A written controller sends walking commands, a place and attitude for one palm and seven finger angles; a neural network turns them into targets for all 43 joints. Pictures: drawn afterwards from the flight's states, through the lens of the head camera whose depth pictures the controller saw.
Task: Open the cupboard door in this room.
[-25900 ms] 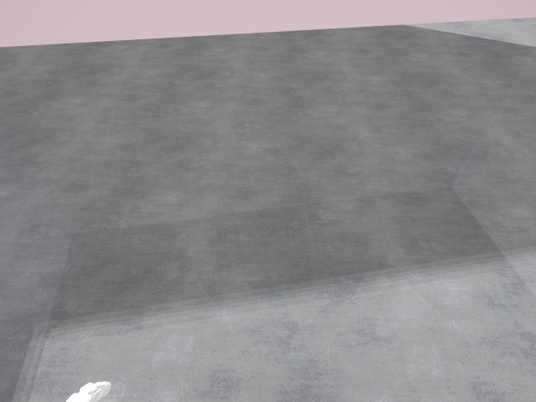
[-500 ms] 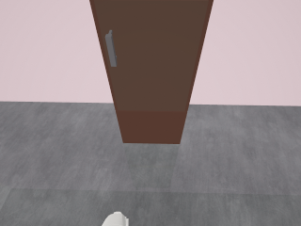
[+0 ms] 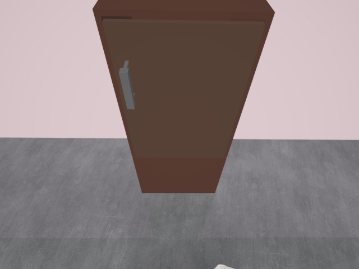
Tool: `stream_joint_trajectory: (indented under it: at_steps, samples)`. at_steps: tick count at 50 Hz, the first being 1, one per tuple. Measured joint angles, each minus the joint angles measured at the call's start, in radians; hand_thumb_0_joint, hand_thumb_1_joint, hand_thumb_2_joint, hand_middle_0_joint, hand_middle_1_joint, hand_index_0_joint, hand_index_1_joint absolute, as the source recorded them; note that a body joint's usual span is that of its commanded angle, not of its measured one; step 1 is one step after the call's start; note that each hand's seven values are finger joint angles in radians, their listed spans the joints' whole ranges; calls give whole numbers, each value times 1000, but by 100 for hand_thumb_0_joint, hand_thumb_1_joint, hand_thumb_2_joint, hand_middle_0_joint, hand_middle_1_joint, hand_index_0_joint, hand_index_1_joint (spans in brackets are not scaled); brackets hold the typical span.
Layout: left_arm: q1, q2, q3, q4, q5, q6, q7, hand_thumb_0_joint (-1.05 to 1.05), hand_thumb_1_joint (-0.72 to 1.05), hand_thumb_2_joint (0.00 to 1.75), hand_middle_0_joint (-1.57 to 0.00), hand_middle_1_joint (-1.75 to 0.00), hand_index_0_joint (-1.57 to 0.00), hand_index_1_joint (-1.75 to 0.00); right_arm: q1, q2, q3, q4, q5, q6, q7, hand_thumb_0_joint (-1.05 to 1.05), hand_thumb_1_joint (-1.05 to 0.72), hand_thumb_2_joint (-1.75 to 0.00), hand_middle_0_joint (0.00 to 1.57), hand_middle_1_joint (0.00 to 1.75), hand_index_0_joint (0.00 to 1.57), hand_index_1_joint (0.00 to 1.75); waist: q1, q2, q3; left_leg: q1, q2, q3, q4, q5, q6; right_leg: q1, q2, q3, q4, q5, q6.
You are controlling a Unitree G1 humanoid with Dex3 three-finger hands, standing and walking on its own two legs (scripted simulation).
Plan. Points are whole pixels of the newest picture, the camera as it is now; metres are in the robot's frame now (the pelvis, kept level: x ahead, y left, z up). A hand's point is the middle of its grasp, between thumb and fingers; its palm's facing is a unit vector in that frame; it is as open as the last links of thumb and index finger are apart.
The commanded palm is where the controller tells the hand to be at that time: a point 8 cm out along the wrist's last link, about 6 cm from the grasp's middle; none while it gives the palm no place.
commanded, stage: come to a stop and stand still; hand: left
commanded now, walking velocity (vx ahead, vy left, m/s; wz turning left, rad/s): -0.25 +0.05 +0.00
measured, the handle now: (129, 85) +0.58 +0.18 +0.07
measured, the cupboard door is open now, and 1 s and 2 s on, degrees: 0 0 0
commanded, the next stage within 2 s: none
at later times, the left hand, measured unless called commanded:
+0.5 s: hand out of the picture +0.02 +0.22 -0.19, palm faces +0.07 -0.98 -0.20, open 7.4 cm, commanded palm none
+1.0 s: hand out of the picture +0.01 +0.16 -0.17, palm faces -0.01 -0.97 -0.24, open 7.2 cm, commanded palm none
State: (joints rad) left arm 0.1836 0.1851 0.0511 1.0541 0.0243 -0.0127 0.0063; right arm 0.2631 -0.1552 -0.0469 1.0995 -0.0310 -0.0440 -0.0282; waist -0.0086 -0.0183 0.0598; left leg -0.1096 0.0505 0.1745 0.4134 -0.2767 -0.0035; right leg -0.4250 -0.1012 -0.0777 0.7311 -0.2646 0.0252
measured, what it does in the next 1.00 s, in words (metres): steps on the spot: right foot, then left foot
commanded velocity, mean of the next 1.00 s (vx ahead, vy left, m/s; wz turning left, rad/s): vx -0.01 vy -0.02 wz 0.00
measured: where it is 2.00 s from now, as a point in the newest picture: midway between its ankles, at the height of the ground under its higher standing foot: outside the picture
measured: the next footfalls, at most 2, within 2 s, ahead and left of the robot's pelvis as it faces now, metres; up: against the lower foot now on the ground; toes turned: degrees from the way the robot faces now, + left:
right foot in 0.04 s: +0.12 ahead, -0.14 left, +0.00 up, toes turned -7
left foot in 0.42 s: +0.01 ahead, +0.13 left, +0.00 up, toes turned +4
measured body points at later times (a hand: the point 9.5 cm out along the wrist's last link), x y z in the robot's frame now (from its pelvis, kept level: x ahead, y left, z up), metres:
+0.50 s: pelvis -0.02 +0.03 -0.01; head -0.01 +0.05 +0.44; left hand +0.02 +0.27 -0.17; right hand +0.02 -0.21 -0.15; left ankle -0.03 +0.13 -0.74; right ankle +0.06 -0.12 -0.72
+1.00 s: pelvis -0.02 -0.02 +0.00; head -0.01 -0.04 +0.45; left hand +0.02 +0.21 -0.15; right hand -0.07 -0.24 -0.17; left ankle -0.03 +0.13 -0.74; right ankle -0.04 -0.12 -0.74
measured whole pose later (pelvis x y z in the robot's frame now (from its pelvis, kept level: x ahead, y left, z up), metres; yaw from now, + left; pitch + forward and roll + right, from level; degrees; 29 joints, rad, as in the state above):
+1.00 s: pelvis -0.02 -0.02 +0.00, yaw +0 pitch +0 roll +0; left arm 0.21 0.16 0.02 1.12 0.01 0.00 0.02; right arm 0.32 -0.15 -0.04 1.16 -0.02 0.01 -0.03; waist -0.04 0.04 0.03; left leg -0.20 0.07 0.06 0.47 -0.28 -0.03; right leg -0.18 -0.01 -0.07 0.48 -0.29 -0.03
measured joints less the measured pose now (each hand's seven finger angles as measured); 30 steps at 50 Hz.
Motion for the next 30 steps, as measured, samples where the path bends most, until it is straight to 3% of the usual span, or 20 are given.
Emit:
stream_joint_trajectory:
  at_steps: [2, 4, 7, 11, 14, 17, 20, 22, 25, 30]
  samples:
    - [-16, 7, -6, -13, 0, -8, 3, 1, 92, 90, -19, -30, -20, -30, 24, 8, 3, 19, 3, 14, 0, -1, -93, -90, 20, 30, 20, 30, -5, -4, 2, 4, 2, -2, 48, -41, -18, 61, 3, -5, -143, 120, 3]
    - [-26, 1, -13, -10, 0, -17, 10, 0, 92, 90, -19, -30, -20, -30, 32, 7, 2, 36, 11, 31, 2, 0, -93, -90, 19, 30, 20, 30, -8, 13, -1, -9, 18, -8, 115, -93, -32, 84, 15, -12, -159, 81, -24]
    - [-54, -26, -31, -11, -1, -9, 11, 0, 91, 90, -19, -30, -20, -30, 26, -4, -8, 31, 22, 60, 0, 0, -92, -90, 19, 30, 20, 30, -35, 60, 16, -67, 19, -63, 233, -203, -28, 93, 24, -47, -144, 38, -43]
    - [-89, -49, -31, -33, 1, 3, 23, 0, 91, 90, -20, -30, -20, -30, -12, -8, -13, 15, 25, 87, 1, 0, -92, -90, 19, 30, 20, 30, -16, 58, 57, -178, -24, -112, 468, -272, -26, 95, 15, -50, -172, 68, -47]
    - [-96, -52, -20, -49, 4, 18, 30, 0, 91, 90, -20, -30, -21, -30, -43, -15, -18, -9, 24, 97, 7, 1, -91, -90, 19, 30, 20, 30, -1, 47, 74, -235, -39, -134, 546, -256, -30, 87, 7, -49, -197, 98, -40]
    - [-86, -35, -10, -55, 11, 31, 31, 0, 91, 90, -20, -30, -21, -30, -67, -21, -20, -36, 23, 95, 13, 1, -91, -90, 19, 30, 20, 30, 10, 30, 72, -238, -35, -141, 497, -225, -32, 72, 0, -45, -209, 123, -29]
    - [-63, -8, 0, -50, 14, 44, 28, 0, 91, 90, -20, -30, -21, -30, -73, -23, -17, -59, 21, 77, 17, 0, -91, -90, 19, 30, 20, 30, 15, 8, 53, -176, -24, -134, 317, -139, -27, 46, -4, -38, -193, 135, -11]
    - [-42, 12, 3, -38, 7, 56, 26, 0, 91, 90, -20, -30, -21, -30, -66, -18, -14, -64, 17, 58, 16, 0, -91, -90, 19, 30, 20, 30, 16, -13, 35, -136, -28, -125, 211, -62, -2, 17, -8, -22, -138, 91, -1]
    - [2, 30, 10, -7, 2, 79, 21, 0, 91, 90, -20, -30, -20, -30, -34, 4, -2, -64, 2, 57, 14, 0, -91, -90, 19, 30, 20, 30, 13, -30, -7, -116, -34, -116, 173, -54, 25, -5, 35, 47, -16, -85, -2]
    - [78, 36, 11, 24, 5, 64, 0, 1, 91, 90, -19, -30, -20, -30, 13, 25, 16, -42, -1, 45, -1, 1, -92, -90, 19, 30, 20, 30, 24, -18, -65, -64, -37, -119, -10, 42, 34, -9, 87, 87, 202, -47, 10]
